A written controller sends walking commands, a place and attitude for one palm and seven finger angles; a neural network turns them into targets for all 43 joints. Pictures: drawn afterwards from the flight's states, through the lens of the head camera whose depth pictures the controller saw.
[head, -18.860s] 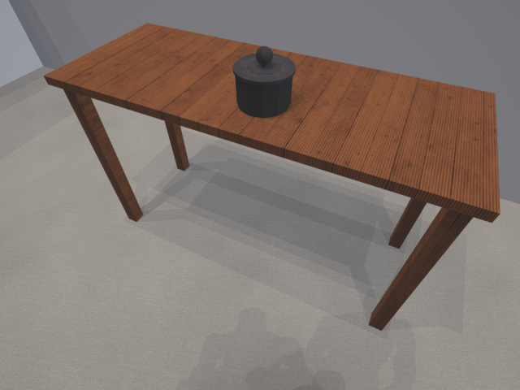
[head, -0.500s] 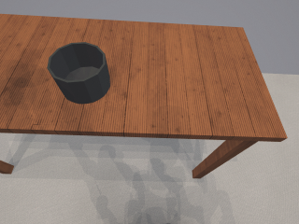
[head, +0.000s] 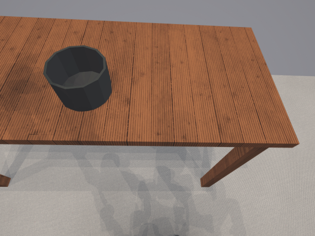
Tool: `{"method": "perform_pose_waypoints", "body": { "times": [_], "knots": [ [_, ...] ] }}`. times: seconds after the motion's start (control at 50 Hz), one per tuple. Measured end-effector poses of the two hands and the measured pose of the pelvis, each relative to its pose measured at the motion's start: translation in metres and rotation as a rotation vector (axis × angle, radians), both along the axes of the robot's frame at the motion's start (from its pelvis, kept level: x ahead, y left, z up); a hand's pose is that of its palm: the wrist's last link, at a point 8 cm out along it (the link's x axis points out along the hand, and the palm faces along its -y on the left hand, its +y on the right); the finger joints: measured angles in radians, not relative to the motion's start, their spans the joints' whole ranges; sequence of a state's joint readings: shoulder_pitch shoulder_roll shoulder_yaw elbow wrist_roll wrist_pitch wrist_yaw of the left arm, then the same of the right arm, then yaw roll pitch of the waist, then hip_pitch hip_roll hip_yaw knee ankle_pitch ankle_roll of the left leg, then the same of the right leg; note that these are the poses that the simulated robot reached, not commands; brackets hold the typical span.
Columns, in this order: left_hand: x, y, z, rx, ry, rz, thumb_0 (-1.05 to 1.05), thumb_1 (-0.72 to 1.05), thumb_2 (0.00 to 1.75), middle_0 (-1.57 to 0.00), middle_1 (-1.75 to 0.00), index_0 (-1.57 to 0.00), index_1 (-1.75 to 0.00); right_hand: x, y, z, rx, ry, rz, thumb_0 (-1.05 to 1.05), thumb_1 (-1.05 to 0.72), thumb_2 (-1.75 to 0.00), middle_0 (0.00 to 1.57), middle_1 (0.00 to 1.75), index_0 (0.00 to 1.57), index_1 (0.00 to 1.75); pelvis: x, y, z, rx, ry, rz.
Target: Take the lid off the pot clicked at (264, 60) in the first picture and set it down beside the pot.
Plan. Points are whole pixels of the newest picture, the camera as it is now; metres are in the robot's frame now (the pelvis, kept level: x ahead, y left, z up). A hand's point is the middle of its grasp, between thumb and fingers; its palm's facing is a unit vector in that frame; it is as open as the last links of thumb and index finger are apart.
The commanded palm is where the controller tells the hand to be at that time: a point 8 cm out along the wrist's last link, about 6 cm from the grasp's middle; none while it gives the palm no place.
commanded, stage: lower the lid onto the table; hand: left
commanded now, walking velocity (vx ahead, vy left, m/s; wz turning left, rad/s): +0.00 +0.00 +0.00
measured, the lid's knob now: out of the picture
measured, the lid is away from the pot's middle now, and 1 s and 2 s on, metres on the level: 0.20 0.21 0.22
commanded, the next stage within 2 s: none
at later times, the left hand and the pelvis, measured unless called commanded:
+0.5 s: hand out of the picture +0.48 +0.37 +0.23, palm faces -0.33 -0.25 -0.91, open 7.1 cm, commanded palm +0.57 +0.38 +0.30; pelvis +0.00 +0.00 +0.00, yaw +0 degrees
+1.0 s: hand out of the picture +0.48 +0.36 +0.19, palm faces -0.39 -0.23 -0.89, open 7.1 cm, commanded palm +0.58 +0.38 +0.27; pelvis -0.01 +0.01 -0.01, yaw -1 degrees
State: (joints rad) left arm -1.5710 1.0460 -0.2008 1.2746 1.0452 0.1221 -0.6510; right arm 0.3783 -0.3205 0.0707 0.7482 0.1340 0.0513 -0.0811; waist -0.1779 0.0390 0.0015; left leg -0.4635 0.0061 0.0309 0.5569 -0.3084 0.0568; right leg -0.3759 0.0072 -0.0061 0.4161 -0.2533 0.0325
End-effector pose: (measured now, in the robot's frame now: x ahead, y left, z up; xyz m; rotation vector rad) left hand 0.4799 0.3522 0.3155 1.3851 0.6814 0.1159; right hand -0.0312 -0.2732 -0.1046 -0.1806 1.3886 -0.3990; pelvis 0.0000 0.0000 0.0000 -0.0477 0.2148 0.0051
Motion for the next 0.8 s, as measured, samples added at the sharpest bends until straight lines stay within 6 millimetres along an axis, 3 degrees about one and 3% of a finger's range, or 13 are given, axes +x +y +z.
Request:
{"method": "perform_pose_waypoints", "body": {
  "times": [0.6, 0.8],
  "knots": [
    [0.000, 0.021, -0.039, -0.035, 0.044, 0.016, -0.02, 0.37, 0.42, -0.75, -1.01, -0.70, -0.99, -0.022, 0.005, 0.005, -0.026, 0.049, -0.029, 0.00, -0.90, -0.89, 0.20, 0.30, 0.20, 0.30, -0.002, 0.005, -0.004, -0.015, 0.025, -0.002],
    [0.000, 0.015, -0.052, -0.031, 0.063, -0.040, -0.02, 0.37, 0.42, -0.75, -1.01, -0.70, -0.99, -0.020, 0.009, 0.002, -0.035, 0.045, -0.018, 0.00, -0.90, -0.89, 0.20, 0.30, 0.21, 0.30, -0.005, 0.010, -0.006, -0.018, 0.030, 0.001]
  ]
}}
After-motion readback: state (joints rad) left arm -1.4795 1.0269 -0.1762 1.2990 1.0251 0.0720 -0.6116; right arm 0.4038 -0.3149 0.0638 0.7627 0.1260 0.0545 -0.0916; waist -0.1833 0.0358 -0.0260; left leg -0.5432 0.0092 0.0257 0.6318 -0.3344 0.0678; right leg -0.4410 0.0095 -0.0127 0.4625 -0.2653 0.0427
